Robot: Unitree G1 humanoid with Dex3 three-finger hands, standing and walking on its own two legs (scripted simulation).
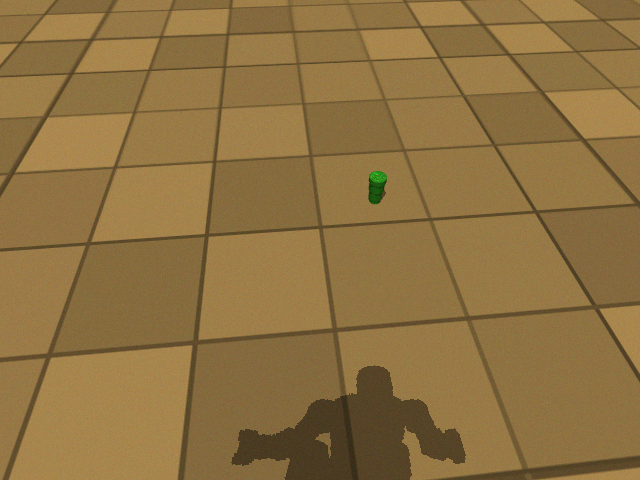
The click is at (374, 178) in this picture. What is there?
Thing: tapered cup
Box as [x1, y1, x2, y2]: [368, 171, 386, 203]
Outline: 380,171 374,171 369,175 368,196 369,201 371,203 377,203 379,201 386,180 386,175
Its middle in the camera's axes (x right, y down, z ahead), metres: +0.26 -0.22 +1.72
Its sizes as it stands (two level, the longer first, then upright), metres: 0.076 0.076 0.141
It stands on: the floor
